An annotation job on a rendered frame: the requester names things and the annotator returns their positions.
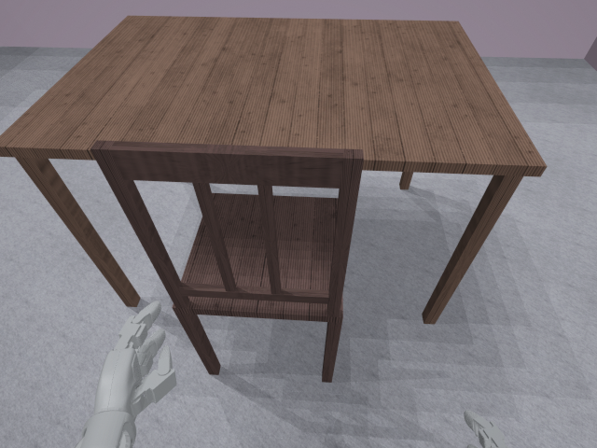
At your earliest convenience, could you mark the robot right hand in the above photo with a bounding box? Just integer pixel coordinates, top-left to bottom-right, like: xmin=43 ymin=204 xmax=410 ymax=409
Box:
xmin=464 ymin=410 xmax=508 ymax=448

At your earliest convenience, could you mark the left robot forearm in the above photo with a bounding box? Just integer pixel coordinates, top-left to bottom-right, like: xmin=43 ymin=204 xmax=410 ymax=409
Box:
xmin=75 ymin=411 xmax=136 ymax=448

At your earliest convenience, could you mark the chair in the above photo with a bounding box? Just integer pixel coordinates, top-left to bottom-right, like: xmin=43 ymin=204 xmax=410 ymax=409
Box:
xmin=90 ymin=140 xmax=364 ymax=383

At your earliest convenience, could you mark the robot left hand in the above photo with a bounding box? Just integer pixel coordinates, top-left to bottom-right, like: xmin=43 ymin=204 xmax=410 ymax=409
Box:
xmin=94 ymin=301 xmax=176 ymax=421

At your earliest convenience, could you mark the table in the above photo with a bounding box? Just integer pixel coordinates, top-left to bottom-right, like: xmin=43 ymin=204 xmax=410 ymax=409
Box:
xmin=0 ymin=16 xmax=547 ymax=325

